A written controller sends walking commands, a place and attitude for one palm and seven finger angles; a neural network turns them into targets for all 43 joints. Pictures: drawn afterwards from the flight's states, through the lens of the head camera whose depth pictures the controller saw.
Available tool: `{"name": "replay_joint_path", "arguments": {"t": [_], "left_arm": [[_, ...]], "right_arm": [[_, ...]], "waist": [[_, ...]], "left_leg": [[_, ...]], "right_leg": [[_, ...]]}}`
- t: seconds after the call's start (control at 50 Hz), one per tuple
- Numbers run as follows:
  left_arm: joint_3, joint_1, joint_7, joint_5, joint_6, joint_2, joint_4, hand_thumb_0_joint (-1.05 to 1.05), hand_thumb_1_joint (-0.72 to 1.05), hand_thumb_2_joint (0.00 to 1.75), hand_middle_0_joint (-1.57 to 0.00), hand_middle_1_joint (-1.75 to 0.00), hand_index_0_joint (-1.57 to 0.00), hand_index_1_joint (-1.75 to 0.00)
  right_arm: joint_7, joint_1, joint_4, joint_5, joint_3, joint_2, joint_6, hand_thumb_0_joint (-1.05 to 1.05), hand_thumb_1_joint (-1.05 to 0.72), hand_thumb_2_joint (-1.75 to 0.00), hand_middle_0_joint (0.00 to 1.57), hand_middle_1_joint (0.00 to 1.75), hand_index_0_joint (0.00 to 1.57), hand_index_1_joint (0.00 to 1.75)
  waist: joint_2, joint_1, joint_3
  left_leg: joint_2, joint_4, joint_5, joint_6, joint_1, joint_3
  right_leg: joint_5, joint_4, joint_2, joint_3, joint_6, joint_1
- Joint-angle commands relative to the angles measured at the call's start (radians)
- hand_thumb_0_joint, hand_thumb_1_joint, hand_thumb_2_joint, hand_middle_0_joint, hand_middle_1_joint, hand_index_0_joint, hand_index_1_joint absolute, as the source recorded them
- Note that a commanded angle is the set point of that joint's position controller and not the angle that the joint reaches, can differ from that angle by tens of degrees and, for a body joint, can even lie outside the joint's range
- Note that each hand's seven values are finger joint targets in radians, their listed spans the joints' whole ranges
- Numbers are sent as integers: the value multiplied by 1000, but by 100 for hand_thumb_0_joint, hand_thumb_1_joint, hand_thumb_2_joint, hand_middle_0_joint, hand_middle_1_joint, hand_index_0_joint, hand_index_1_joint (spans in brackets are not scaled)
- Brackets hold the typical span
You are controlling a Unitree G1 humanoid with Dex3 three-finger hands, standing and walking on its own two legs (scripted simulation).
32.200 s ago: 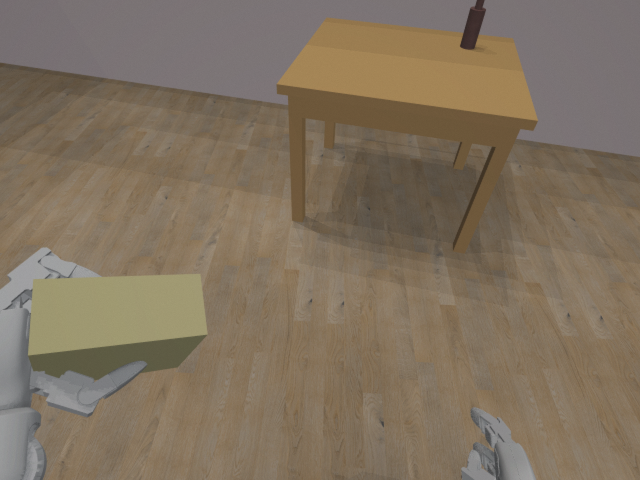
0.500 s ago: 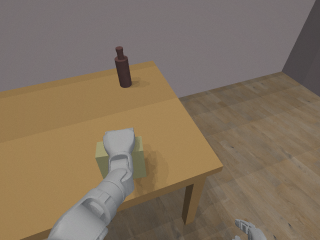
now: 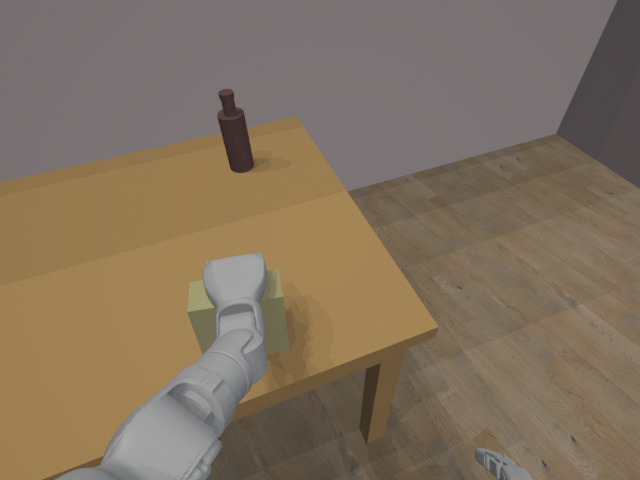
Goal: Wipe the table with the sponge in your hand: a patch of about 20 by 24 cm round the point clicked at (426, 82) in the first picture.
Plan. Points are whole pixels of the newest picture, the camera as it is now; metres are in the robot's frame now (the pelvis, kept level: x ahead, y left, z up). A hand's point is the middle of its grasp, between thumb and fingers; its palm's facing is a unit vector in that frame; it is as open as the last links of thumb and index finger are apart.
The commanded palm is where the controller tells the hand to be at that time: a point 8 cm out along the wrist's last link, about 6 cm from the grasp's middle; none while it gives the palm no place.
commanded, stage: wipe forward along the third lane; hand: left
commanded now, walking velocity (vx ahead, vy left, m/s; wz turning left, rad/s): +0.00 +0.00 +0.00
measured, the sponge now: (244, 326) +0.36 +0.16 -0.06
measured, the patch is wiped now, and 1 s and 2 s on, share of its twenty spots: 0.85 0.95 0.95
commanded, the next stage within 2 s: wipe back along the third lane in 1.64 s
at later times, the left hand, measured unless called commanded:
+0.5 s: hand (248, 280) +0.41 +0.15 +0.00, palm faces -0.10 +0.02 -0.99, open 10.2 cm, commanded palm +0.40 +0.14 +0.03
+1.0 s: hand (248, 255) +0.46 +0.16 +0.00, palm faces -0.12 +0.01 -0.99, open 10.2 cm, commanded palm +0.45 +0.16 +0.03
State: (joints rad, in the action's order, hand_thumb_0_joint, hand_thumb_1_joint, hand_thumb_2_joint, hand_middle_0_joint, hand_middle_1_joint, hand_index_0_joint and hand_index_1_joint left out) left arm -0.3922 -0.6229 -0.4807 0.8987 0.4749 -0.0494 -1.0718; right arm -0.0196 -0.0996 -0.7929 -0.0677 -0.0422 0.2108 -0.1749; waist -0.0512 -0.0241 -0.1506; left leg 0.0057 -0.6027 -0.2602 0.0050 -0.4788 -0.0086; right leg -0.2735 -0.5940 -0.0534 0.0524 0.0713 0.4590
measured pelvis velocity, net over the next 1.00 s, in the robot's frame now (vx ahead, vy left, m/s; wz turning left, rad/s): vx -0.01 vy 0.01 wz -0.04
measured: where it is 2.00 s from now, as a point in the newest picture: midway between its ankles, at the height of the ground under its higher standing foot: outside the picture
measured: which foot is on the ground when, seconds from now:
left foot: down 0.00-1.00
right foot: down 0.00-1.00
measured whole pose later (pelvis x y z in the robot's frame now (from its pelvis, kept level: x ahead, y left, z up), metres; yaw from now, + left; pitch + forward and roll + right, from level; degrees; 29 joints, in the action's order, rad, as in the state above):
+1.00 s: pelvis -0.01 +0.01 -0.02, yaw -2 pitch +17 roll -1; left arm -0.17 -0.98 -0.46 0.94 0.48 -0.21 -1.36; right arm 0.00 -0.22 -0.80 -0.06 -0.01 0.24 -0.08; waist -0.04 0.13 -0.17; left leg -0.02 -0.72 -0.29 0.01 -0.74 0.02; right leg -0.27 -0.68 -0.08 0.03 0.06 0.72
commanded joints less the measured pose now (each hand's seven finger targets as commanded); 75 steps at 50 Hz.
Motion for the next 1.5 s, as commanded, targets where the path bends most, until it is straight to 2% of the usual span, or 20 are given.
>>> {"name": "replay_joint_path", "arguments": {"t": [0.0,0.06,0.18,0.26,0.34,0.42,0.48,0.54,0.64,0.68,0.8,0.96,1.0,1.08,1.12,1.14,1.24,1.3,1.34,1.48], "left_arm": [[20,-371,-13,0,-36,18,136,0,10,130,-120,-160,-120,-160],[46,-399,-15,14,-23,-15,91,0,10,130,-120,-160,-120,-160],[70,-406,-11,41,-20,-25,53,0,10,130,-120,-160,-120,-160],[85,-439,-20,42,-2,-49,13,0,10,130,-120,-160,-120,-160],[114,-483,-23,57,13,-102,-45,0,10,130,-120,-160,-120,-160],[125,-509,-25,63,12,-112,-64,0,10,130,-120,-160,-120,-160],[167,-527,-26,40,23,-164,-84,0,10,130,-120,-160,-120,-160],[161,-575,-23,48,32,-192,-101,0,10,130,-120,-160,-120,-160],[167,-633,-18,65,21,-220,-123,0,10,130,-120,-160,-120,-160],[184,-652,-17,57,14,-242,-125,0,10,130,-120,-160,-120,-160],[206,-664,-18,57,17,-289,-180,0,10,130,-120,-160,-120,-160],[234,-717,-9,79,21,-367,-213,0,10,130,-120,-160,-120,-160],[253,-713,-6,80,17,-391,-220,0,10,130,-120,-160,-120,-160],[246,-713,4,83,15,-375,-220,0,10,130,-120,-160,-120,-160],[265,-685,5,91,17,-411,-238,0,10,130,-120,-160,-120,-160],[233,-715,7,95,16,-379,-228,0,10,130,-120,-160,-120,-160],[280,-718,2,101,11,-442,-236,0,10,130,-120,-160,-120,-160],[265,-748,4,112,15,-431,-254,0,10,130,-120,-160,-120,-160],[290,-753,6,114,19,-481,-264,0,10,130,-120,-160,-120,-160],[295,-821,24,125,12,-506,-270,0,10,130,-120,-160,-120,-160]], "right_arm": [[3,128,129,-5,-22,110,45,0,-90,-90,20,30,20,30],[11,118,112,-4,-16,114,44,0,-90,-90,20,30,20,30],[18,96,111,3,-19,114,44,0,-90,-90,20,30,20,30],[24,82,106,4,-15,121,42,0,-90,-90,20,30,20,30],[34,59,97,6,-13,134,48,0,-90,-90,20,30,20,30],[34,25,96,10,-19,137,58,0,-90,-90,20,30,20,30],[34,15,98,8,-16,144,66,0,-90,-90,20,30,20,30],[40,-4,92,4,-13,151,73,0,-90,-90,20,30,20,30],[36,-45,84,7,-14,158,93,0,-90,-90,20,30,20,30],[36,-54,86,7,-15,161,101,0,-90,-90,20,30,20,30],[28,-97,80,7,-14,175,121,0,-90,-90,20,30,20,30],[19,-139,74,12,-9,188,133,0,-90,-90,20,30,20,30],[17,-153,79,12,-11,190,135,0,-90,-90,20,30,20,30],[7,-162,87,14,-12,190,134,0,-90,-90,20,30,20,30],[6,-174,90,15,-10,194,130,0,-90,-90,20,30,20,30],[5,-174,90,16,-9,192,129,0,-90,-90,20,30,20,30],[5,-192,88,23,-12,200,129,0,-90,-90,20,30,20,30],[3,-201,83,24,-12,202,129,0,-90,-90,20,30,20,30],[3,-205,85,24,-8,207,126,0,-90,-90,20,30,20,30],[2,-229,88,26,-11,212,129,0,-90,-90,20,30,20,30]], "waist": [[173,61,-193],[179,76,-159],[173,81,-210],[141,95,-184],[160,114,-179],[140,117,-238],[164,115,-258],[160,137,-234],[109,154,-241],[112,152,-283],[144,163,-292],[119,185,-297],[103,177,-329],[85,181,-351],[96,173,-345],[78,190,-334],[83,186,-364],[72,203,-331],[73,198,-336],[31,214,-373]], "left_leg": [[8,54,37,40,104,6],[7,51,16,38,79,10],[4,29,64,37,63,13],[2,23,29,34,33,21],[1,12,-14,35,-13,17],[-1,-10,3,36,-27,19],[-3,-8,3,38,-56,17],[-5,-11,-32,40,-80,21],[-9,-24,-50,42,-93,21],[-9,-26,-41,43,-101,19],[-10,-40,-37,46,-138,20],[-15,-63,-27,50,-171,27],[-12,-73,-4,50,-176,25],[-14,-84,39,50,-168,25],[-12,-89,35,49,-180,27],[-15,-90,33,50,-175,27],[-13,-109,57,52,-184,29],[-18,-110,50,51,-190,21],[-17,-109,40,51,-198,22],[-23,-126,66,52,-187,11]], "right_leg": [[124,134,35,-73,-28,-86],[112,139,38,-77,-31,-59],[200,109,38,-76,-30,-68],[155,112,40,-81,-33,-29],[88,105,39,-86,-38,10],[118,77,36,-82,-37,8],[130,75,36,-82,-43,-18],[77,83,38,-89,-49,12],[47,72,32,-89,-47,54],[61,61,30,-87,-47,35],[80,51,27,-88,-53,35],[114,40,28,-95,-56,47],[146,23,26,-92,-55,33],[218,6,24,-86,-52,26],[211,4,23,-83,-52,29],[211,5,22,-84,-54,47],[246,-7,21,-86,-52,37],[224,-14,17,-73,-50,79],[205,-10,17,-76,-51,72],[211,-34,11,-64,-45,105]]}}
